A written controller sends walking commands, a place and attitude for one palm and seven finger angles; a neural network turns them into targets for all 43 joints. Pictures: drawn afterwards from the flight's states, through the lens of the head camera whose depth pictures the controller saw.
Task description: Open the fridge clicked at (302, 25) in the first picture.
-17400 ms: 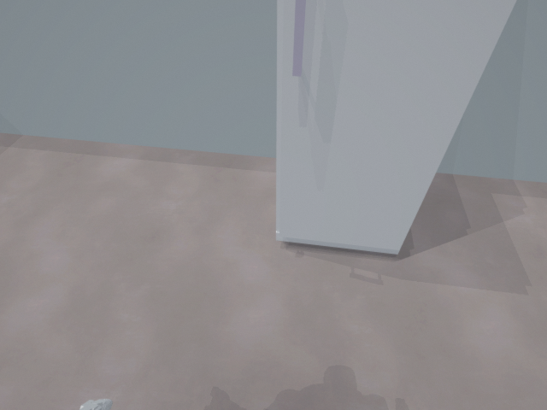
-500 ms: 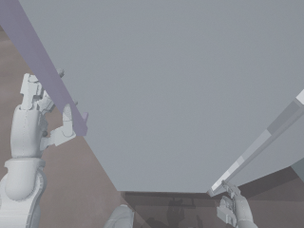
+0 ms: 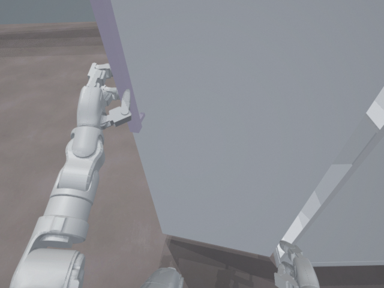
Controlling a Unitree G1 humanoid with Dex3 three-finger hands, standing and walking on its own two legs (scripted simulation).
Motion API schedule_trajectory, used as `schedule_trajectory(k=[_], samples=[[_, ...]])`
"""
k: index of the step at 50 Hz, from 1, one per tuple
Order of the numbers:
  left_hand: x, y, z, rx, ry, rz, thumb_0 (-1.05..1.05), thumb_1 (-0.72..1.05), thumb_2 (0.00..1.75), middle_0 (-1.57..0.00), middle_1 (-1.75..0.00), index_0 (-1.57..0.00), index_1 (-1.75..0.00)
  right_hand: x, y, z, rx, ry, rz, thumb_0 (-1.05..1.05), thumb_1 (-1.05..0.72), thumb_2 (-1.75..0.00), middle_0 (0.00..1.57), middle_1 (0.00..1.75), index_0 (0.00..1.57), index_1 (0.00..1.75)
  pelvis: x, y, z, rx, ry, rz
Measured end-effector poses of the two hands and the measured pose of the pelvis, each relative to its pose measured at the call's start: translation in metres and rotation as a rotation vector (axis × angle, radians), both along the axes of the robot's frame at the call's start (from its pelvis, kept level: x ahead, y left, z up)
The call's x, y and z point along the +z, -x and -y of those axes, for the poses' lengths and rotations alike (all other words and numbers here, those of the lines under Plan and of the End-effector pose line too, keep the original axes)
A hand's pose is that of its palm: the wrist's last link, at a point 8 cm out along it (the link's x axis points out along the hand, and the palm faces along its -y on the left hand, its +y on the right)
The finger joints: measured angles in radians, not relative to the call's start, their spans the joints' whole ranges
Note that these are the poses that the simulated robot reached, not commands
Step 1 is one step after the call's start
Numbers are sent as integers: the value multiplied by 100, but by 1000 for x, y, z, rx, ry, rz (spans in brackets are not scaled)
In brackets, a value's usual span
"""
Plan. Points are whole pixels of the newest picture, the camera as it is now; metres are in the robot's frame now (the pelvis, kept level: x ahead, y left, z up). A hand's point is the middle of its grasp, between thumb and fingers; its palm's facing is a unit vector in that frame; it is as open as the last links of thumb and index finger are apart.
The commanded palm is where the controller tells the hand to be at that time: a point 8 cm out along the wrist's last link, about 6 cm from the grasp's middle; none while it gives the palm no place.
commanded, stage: stop walking and hold the door back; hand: left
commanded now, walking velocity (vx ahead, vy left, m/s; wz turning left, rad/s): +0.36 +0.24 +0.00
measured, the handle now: (121, 53) +0.45 +0.19 +0.28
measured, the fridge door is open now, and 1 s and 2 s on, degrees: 76 69 66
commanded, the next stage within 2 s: loosen the grip on the handle in 1.20 s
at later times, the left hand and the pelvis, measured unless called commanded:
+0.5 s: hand (136, 86) +0.45 +0.18 +0.20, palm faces +0.18 -0.96 -0.22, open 7.6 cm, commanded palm +0.43 +0.24 +0.18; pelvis -0.03 +0.01 +0.00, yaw -4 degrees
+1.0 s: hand (129, 91) +0.44 +0.19 +0.19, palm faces +0.06 -0.98 -0.21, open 7.6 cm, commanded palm +0.43 +0.25 +0.18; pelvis +0.00 +0.05 +0.01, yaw -8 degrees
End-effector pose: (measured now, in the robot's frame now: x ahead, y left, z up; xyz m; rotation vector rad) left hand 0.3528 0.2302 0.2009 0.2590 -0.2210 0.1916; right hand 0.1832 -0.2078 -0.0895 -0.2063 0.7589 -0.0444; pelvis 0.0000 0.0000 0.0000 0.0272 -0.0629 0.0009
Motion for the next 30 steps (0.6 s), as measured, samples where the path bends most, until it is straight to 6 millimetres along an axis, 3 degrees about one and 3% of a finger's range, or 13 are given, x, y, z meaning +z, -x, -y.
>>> schedule_trajectory(k=[6, 10, 13, 18, 23, 30], samples=[[5, -14, -2, -23, 25, -61, -23, 52, 102, -33, -122, -14, -116, -1, 66, 36, -115, 73, -125, 1, -90, -90, 21, 30, 20, 30, 14, 15, -6, 16, -54, -27], [5, -30, -5, -58, 29, -66, -23, 51, 101, -33, -123, -17, -115, -5, 109, 55, -193, 152, -174, 1, -90, -90, 20, 30, 20, 30, 7, 23, -22, 12, -35, -37], [6, -38, -4, -62, 27, -73, -22, 52, 100, -32, -123, -16, -114, -10, 140, 56, -256, 154, -213, 1, -90, -90, 20, 30, 20, 30, 7, 30, -27, -33, -26, -16], [10, -52, -1, -42, 38, -123, -20, 53, 100, -28, -121, -16, -114, -20, 182, 41, -277, 89, -326, 1, -90, -90, 20, 30, 19, 30, 10, 29, -18, -40, 3, -28], [11, -65, 5, -6, 35, -134, -19, 54, 101, -27, -122, -16, -111, -42, 197, 41, -307, 41, -356, 1, -90, -90, 20, 30, 20, 30, -2, 30, -9, -60, 8, -12], [14, -78, 6, -9, 55, -174, -17, 55, 100, -25, -123, -18, -109, -21, 188, 46, -329, 51, -274, 1, -90, -90, 20, 30, 20, 30, 14, 27, -15, -89, -28, -12]])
